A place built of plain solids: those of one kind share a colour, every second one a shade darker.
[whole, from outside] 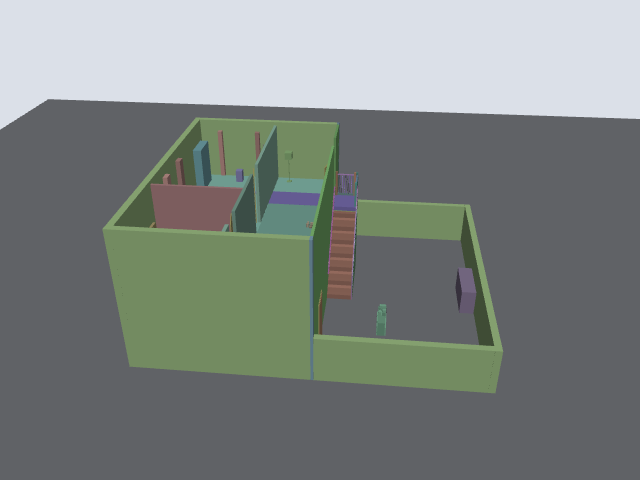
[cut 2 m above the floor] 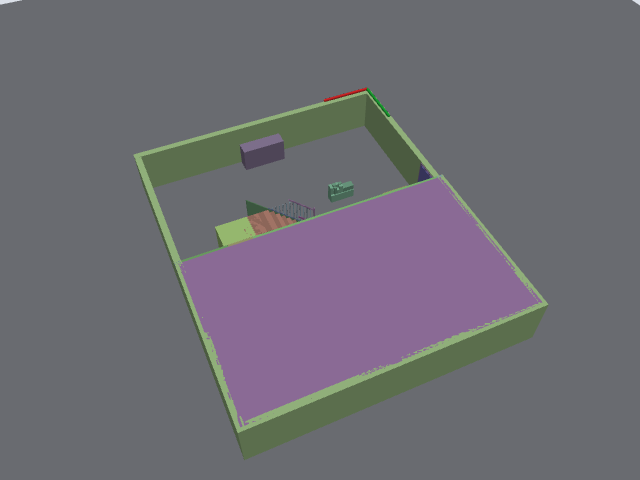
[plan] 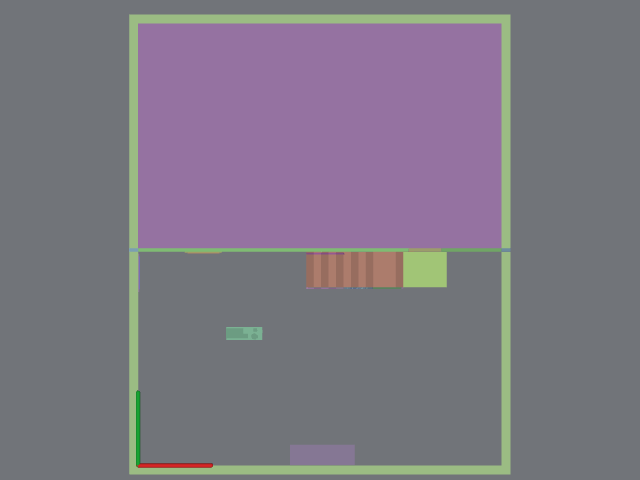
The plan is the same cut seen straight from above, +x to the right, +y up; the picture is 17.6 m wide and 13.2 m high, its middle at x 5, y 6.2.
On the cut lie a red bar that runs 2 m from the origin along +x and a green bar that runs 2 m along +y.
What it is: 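A house over a walled back yard; in the yard at the foot of the outdoor stair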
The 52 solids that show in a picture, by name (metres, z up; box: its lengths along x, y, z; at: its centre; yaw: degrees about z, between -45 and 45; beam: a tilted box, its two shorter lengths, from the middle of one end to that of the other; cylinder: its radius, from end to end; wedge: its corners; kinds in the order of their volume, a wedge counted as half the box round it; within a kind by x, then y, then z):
{
 "undercroft_block_1": {"box": [10.24, 6.31, 2.74], "at": [4.99, 9.12, 1.32]},
 "wall_1": {"box": [0.25, 5.88, 1.85], "at": [-0.12, 2.94, 0.88]},
 "wall_2": {"box": [0.25, 6.52, 5.6], "at": [-0.12, 9.14, 2.75]},
 "wall_3": {"box": [10.49, 0.25, 1.85], "at": [4.99, -0.12, 0.88]},
 "wall_4": {"box": [10.49, 0.25, 5.6], "at": [4.99, 12.27, 2.75]},
 "wall_5": {"box": [0.25, 5.88, 1.85], "at": [10.11, 2.94, 0.88]},
 "wall_6": {"box": [0.25, 6.52, 5.6], "at": [10.11, 9.14, 2.75]},
 "step_1": {"box": [0.62, 0.97, 0.26], "at": [4.93, 5.39, 0.08]},
 "step_2": {"box": [0.62, 0.97, 0.46], "at": [5.13, 5.39, 0.18]},
 "step_3": {"box": [0.62, 0.97, 0.67], "at": [5.34, 5.39, 0.28]},
 "step_4": {"box": [0.62, 0.97, 0.87], "at": [5.54, 5.39, 0.39]},
 "step_5": {"box": [0.62, 0.97, 1.07], "at": [5.75, 5.39, 0.49]},
 "step_6": {"box": [0.62, 0.97, 1.28], "at": [5.95, 5.39, 0.59]},
 "step_7": {"box": [0.62, 0.97, 1.49], "at": [6.16, 5.39, 0.69]},
 "step_8": {"box": [0.62, 0.97, 1.69], "at": [6.36, 5.39, 0.8]},
 "step_9": {"box": [0.62, 0.97, 1.9], "at": [6.57, 5.39, 0.9]},
 "step_10": {"box": [0.62, 0.97, 2.1], "at": [6.77, 5.39, 1.0]},
 "step_11": {"box": [0.62, 0.97, 2.31], "at": [6.98, 5.39, 1.1]},
 "step_12": {"box": [0.62, 0.97, 2.51], "at": [7.18, 5.39, 1.21]},
 "step_13": {"box": [0.51, 0.97, 2.71], "at": [7.33, 5.39, 1.31]},
 "upper_floor_1": {"box": [7.42, 2.7, 0.18], "at": [3.59, 7.33, 2.78]},
 "upper_floor_2": {"box": [6.72, 3.62, 0.18], "at": [6.75, 10.47, 2.78]},
 "upper_floor_3": {"box": [1.64, 2.7, 0.18], "at": [9.3, 7.33, 2.78]},
 "stair_wall_1": {"box": [7.44, 0.1, 5.6], "at": [3.72, 5.93, 2.75]},
 "stair_wall_2": {"box": [1.65, 0.1, 5.6], "at": [9.16, 5.93, 2.75]},
 "head_base_1": {"box": [1.2, 0.97, 2.82], "at": [7.89, 5.39, 1.36]},
 "upper_partition_1": {"box": [0.73, 0.12, 2.58], "at": [0.37, 8.73, 4.11]},
 "upper_partition_2": {"box": [3.03, 0.12, 2.58], "at": [3.15, 8.73, 4.11]},
 "upper_partition_3": {"box": [4.43, 0.12, 2.58], "at": [7.77, 8.73, 4.11]},
 "bike_1": {"box": [1.79, 0.56, 1.05], "at": [5.07, 0.29, 0.48]},
 "upper_split_wall_1": {"box": [0.12, 3.36, 2.58], "at": [3.4, 10.47, 4.11]},
 "slotfit_study_storage_1": {"box": [1.2, 0.36, 1.94], "at": [8.84, 11.88, 3.79]},
 "upper_floor_head_1": {"box": [1.2, 3.77, 0.18], "at": [7.89, 6.78, 2.78]},
 "curtains_1": {"box": [0.37, 0.19, 2.18], "at": [4.78, 12.06, 4.02]},
 "curtains_2": {"box": [0.37, 0.19, 2.18], "at": [6.37, 12.06, 4.02]},
 "curtains_3": {"box": [0.19, 0.19, 2.14], "at": [9.9, 9.55, 4.0]},
 "curtains_4": {"box": [0.19, 0.19, 2.14], "at": [9.9, 11.25, 4.0]},
 "back_wall_sill_1": {"box": [0.9, 0.1, 2.74], "at": [7.89, 5.93, 1.32]},
 "planter_1": {"box": [0.48, 0.28, 0.63], "at": [2.65, 3.64, 0.27]},
 "planter_2": {"box": [1.0, 0.36, 0.43], "at": [2.92, 3.63, 0.16]},
 "plinth_1": {"wedge": [[4.67, 4.85, -0.05], [4.67, 4.85, 0.24], [4.67, 4.9, -0.05], [4.67, 4.9, 0.24], [7.24, 4.85, -0.05], [7.24, 4.85, 2.81], [7.24, 4.9, -0.05], [7.24, 4.9, 2.81]]},
 "back_wall_end_1": {"box": [0.25, 0.1, 5.6], "at": [-0.12, 5.93, 2.75]},
 "doorleaf_door_1": {"box": [0.84, 0.038, 2.08], "at": [2.01, 8.93, 3.86], "yaw": 11.6},
 "doorleaf_door_2": {"box": [0.83, 0.04, 2.07], "at": [5.92, 8.93, 3.86], "yaw": 12.5},
 "undercroft_leaf_1": {"box": [0.88, 0.05, 2.0], "at": [1.79, 5.85, 0.95]},
 "yard_gate_leaf_1": {"box": [0.05, 0.92, 1.75], "at": [0.03, 5.3, 0.82]},
 "undercroft_frame_1": {"box": [1.02, 0.03, 2.06], "at": [1.79, 5.86, 0.98]},
 "yard_gate_frame_1": {"box": [0.03, 1.06, 1.81], "at": [0.01, 5.3, 0.85]},
 "slotfit_study_seat_1": {"box": [0.29, 0.29, 0.58], "at": [9.45, 10.37, 3.11]},
 "slotfit_hallpiece_corner_1": {"box": [0.32, 0.32, 0.32], "at": [9.62, 8.1, 4.15]},
 "headland_ahead_guard_newel_1": {"box": [0.09, 0.09, 1.15], "at": [8.44, 5.83, 3.4]},
 "headland_side_guard_newel_1": {"box": [0.09, 0.09, 1.15], "at": [7.39, 4.95, 3.4]}
}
